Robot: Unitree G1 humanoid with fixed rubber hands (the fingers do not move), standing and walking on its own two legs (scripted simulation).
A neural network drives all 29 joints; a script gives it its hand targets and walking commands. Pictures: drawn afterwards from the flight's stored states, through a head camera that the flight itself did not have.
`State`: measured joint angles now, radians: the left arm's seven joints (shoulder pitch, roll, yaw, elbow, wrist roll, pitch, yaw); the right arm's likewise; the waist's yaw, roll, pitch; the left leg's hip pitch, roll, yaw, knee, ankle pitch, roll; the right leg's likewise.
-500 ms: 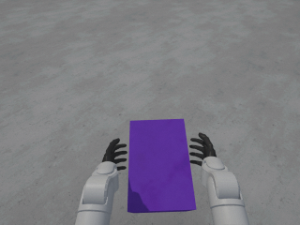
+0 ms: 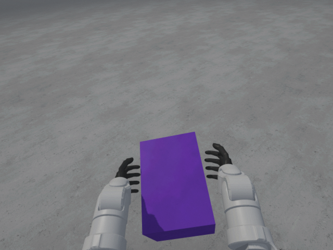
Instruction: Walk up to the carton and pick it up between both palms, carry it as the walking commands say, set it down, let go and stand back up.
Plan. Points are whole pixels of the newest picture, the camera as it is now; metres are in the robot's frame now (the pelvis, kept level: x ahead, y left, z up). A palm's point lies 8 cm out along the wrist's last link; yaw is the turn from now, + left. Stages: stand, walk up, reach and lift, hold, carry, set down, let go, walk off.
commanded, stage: hold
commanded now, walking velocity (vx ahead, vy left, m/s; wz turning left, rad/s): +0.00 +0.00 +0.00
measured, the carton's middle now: (176, 186) +0.34 +0.01 -0.05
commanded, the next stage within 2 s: set down in 0.40 s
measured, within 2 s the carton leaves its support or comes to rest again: neither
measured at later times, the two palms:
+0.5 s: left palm (124, 183) +0.27 +0.13 +0.07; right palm (228, 166) +0.31 -0.13 +0.08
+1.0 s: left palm (103, 207) +0.25 +0.19 +0.00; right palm (202, 191) +0.29 -0.06 +0.00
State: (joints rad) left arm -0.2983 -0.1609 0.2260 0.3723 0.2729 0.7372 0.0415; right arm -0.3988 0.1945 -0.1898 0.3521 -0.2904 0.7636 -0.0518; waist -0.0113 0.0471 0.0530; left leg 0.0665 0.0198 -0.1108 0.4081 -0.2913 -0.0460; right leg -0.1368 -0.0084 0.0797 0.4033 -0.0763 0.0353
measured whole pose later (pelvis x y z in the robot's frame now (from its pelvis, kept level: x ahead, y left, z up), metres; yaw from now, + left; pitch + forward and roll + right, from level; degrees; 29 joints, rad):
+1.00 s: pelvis -0.09 +0.01 -0.02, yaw +24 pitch -5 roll -1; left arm -0.75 -0.14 0.43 0.88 0.35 0.42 0.04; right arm -0.69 0.24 -0.63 0.59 -0.47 0.47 -0.11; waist -0.24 0.05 0.18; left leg -0.41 -0.05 -0.14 0.63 -0.24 0.01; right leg -0.36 -0.02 0.17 0.56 -0.21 0.06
